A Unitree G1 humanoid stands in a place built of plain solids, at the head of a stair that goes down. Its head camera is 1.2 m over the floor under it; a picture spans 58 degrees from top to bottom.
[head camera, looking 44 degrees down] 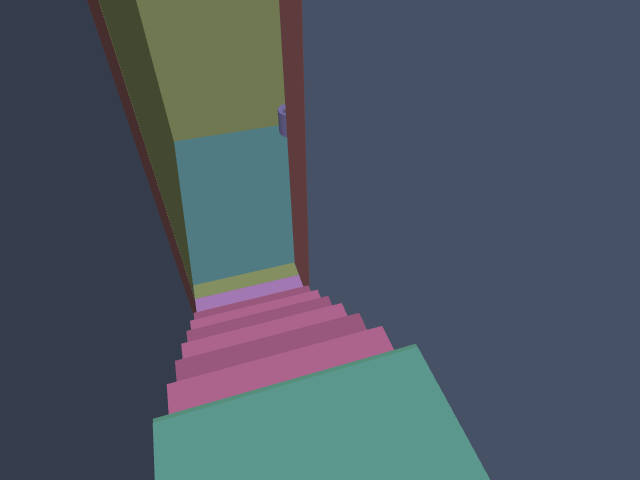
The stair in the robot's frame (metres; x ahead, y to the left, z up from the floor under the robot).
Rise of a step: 0.20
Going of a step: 0.22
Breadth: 0.81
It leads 17 degrees to the left of straight ahead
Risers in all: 7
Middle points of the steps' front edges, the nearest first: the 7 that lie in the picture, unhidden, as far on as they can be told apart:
0.65 0.08 0.00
0.85 0.15 -0.20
1.06 0.21 -0.39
1.26 0.27 -0.59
1.47 0.34 -0.79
1.68 0.40 -0.98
1.88 0.47 -1.18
